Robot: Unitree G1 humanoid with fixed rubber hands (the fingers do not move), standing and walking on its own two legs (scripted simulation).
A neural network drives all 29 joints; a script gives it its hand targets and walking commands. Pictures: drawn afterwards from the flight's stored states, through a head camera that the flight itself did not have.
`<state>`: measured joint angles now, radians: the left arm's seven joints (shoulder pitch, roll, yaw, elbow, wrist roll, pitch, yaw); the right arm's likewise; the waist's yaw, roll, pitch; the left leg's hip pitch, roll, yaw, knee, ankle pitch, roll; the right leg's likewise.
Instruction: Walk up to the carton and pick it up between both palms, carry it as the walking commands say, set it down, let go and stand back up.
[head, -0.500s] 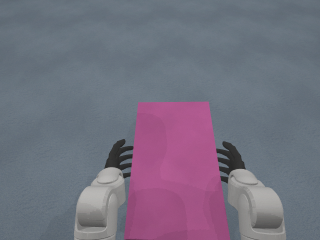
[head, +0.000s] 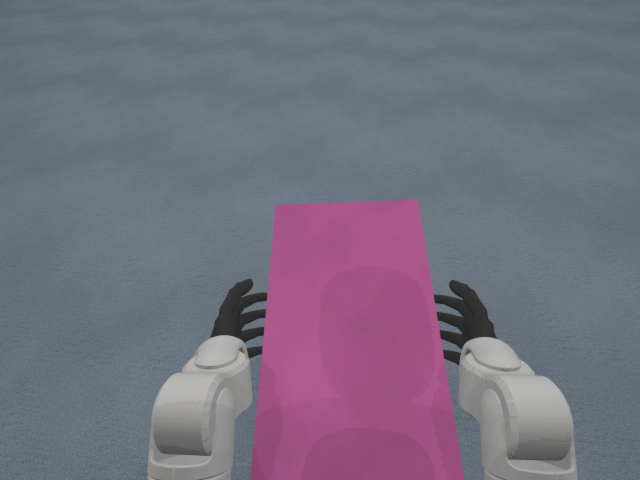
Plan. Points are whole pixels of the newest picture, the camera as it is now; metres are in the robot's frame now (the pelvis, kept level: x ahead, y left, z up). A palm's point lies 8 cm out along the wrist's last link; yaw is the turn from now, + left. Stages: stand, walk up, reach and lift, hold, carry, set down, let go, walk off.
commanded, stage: carry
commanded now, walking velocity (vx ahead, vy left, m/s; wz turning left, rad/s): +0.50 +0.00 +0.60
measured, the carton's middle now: (350, 352) +0.31 -0.01 +0.02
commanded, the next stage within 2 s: none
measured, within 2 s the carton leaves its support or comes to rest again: neither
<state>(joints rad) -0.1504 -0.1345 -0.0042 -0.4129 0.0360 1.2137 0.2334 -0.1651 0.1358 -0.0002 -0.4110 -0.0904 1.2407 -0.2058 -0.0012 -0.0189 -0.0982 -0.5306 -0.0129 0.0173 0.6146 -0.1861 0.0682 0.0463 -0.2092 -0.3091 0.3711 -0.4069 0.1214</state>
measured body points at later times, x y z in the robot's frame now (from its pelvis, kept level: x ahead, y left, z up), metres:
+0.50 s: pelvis +0.28 +0.07 +0.01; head +0.31 +0.08 +0.46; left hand +0.53 +0.27 +0.10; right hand +0.60 +0.01 +0.10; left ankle +0.13 +0.11 -0.72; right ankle +0.33 -0.05 -0.73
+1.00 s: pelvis +0.53 +0.24 +0.01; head +0.53 +0.26 +0.46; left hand +0.70 +0.49 +0.08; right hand +0.83 +0.26 +0.08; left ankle +0.53 +0.32 -0.73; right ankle +0.49 +0.07 -0.64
